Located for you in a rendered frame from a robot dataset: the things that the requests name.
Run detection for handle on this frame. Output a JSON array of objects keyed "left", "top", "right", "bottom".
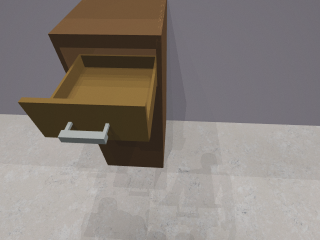
[{"left": 58, "top": 122, "right": 110, "bottom": 145}]

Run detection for drawer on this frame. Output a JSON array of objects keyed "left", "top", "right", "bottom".
[{"left": 18, "top": 54, "right": 157, "bottom": 142}]

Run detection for cabinet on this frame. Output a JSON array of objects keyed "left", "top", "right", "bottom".
[{"left": 48, "top": 0, "right": 167, "bottom": 168}]

